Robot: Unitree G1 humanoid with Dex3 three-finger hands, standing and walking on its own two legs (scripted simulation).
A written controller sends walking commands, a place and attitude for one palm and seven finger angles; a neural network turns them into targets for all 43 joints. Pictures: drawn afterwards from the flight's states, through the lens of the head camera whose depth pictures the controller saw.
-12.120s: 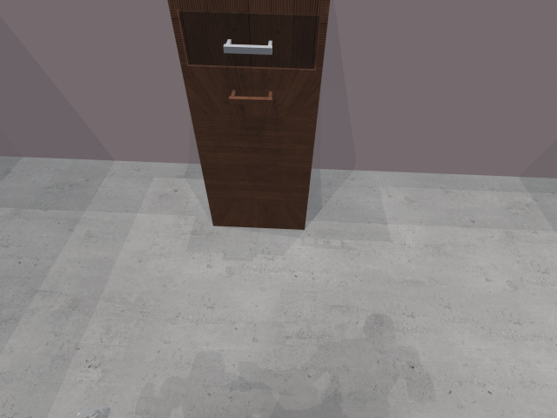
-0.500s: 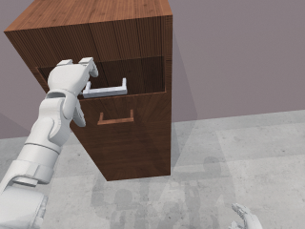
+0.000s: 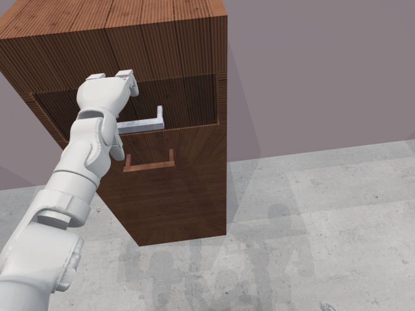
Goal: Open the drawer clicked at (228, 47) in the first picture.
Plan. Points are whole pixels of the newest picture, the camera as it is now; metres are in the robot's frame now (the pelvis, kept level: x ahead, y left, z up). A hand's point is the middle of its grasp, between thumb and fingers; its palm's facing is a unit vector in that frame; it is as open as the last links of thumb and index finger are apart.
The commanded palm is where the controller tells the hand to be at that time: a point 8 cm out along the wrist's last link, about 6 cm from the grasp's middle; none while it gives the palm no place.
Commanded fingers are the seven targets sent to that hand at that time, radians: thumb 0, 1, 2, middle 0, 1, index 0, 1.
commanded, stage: move the hooked fingers above the handle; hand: left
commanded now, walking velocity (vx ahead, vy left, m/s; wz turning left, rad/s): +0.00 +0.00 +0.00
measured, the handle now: (133, 120) +0.49 +0.19 +0.09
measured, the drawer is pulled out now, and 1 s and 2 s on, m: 0.00 0.00 0.00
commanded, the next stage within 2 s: none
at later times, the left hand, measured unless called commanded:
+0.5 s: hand (121, 113) +0.45 +0.19 +0.15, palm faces +0.03 -0.02 -1.00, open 13.8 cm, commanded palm +0.43 +0.22 +0.21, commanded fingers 0.00 -0.50 0.30 -0.30 -1.20 -0.30 -1.20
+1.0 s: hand (119, 112) +0.45 +0.20 +0.15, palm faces +0.03 -0.02 -1.00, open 13.8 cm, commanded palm +0.43 +0.24 +0.20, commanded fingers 0.00 -0.50 0.30 -0.30 -1.20 -0.30 -1.20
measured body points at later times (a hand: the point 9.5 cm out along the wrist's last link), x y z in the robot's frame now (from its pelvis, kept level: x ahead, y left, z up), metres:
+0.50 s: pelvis -0.01 -0.02 +0.00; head +0.02 -0.05 +0.45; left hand +0.45 +0.19 +0.20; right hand +0.09 -0.28 -0.14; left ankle -0.02 +0.07 -0.73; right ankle -0.03 -0.11 -0.73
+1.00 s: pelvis -0.01 -0.02 +0.00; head +0.02 -0.05 +0.45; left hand +0.45 +0.19 +0.20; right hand +0.08 -0.29 -0.13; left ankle -0.02 +0.07 -0.73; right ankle -0.03 -0.11 -0.73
